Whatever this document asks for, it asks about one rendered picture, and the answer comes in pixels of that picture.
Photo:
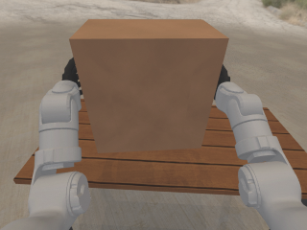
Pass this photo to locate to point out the robot left upper arm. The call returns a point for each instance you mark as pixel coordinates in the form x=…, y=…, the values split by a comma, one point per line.
x=56, y=200

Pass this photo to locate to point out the table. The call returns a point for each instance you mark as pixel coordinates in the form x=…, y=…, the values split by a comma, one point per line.
x=211, y=169

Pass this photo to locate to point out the robot right upper arm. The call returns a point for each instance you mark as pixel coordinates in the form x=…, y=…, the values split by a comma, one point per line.
x=272, y=189

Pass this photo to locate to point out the carton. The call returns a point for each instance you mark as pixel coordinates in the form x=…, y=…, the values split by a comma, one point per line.
x=148, y=84

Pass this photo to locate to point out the right robot forearm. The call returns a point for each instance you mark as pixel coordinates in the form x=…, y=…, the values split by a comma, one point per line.
x=254, y=140

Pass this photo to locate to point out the left robot forearm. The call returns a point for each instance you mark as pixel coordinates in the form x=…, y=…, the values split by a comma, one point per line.
x=58, y=127

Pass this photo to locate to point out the robot right hand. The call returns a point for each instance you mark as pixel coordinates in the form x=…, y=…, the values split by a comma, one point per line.
x=224, y=77

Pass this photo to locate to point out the robot left hand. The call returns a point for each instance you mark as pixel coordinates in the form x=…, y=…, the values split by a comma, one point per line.
x=70, y=73

